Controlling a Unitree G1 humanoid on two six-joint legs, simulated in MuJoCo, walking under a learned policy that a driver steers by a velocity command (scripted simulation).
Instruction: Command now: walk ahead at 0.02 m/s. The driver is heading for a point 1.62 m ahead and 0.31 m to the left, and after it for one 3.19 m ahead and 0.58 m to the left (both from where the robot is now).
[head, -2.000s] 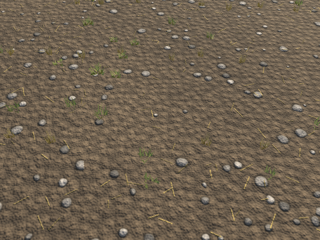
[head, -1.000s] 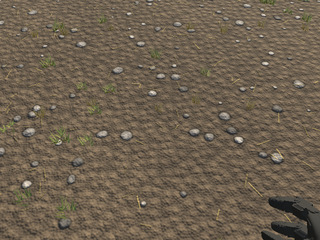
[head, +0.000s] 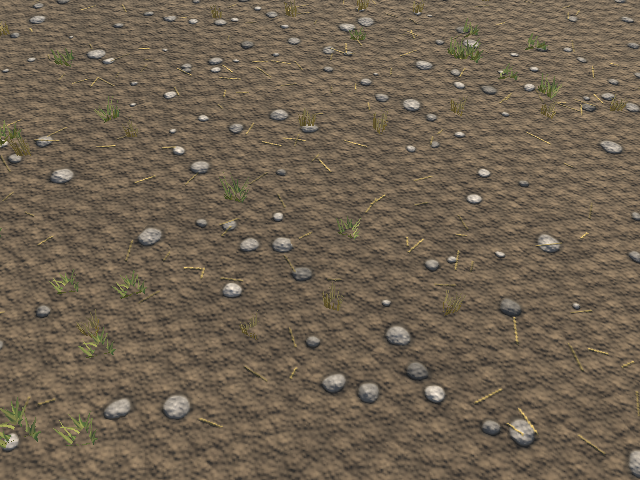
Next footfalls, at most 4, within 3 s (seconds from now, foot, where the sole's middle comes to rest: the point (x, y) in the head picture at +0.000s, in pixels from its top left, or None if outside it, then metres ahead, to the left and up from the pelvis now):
1.28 left None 0.43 0.15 -0.77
1.86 right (294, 353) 0.81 0.08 -0.77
2.34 left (202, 276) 1.03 0.33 -0.77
2.84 right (300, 204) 1.30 0.08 -0.77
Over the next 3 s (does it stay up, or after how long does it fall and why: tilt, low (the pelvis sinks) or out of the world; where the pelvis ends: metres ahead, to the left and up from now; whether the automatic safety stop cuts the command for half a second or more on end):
stays up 1.22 0.17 0.01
